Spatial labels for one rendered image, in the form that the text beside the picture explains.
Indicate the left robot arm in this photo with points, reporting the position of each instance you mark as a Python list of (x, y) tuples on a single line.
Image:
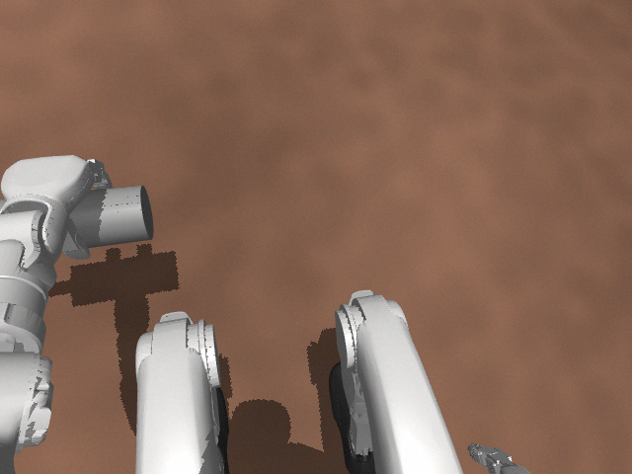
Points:
[(32, 233)]

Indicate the left robot hand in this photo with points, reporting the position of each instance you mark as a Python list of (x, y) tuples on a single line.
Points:
[(66, 179)]

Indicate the right robot foot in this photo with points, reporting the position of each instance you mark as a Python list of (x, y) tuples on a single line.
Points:
[(355, 463)]

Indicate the bottle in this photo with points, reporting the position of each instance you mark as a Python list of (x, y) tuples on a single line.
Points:
[(113, 216)]

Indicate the right robot hand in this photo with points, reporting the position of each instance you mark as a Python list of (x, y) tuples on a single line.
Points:
[(495, 460)]

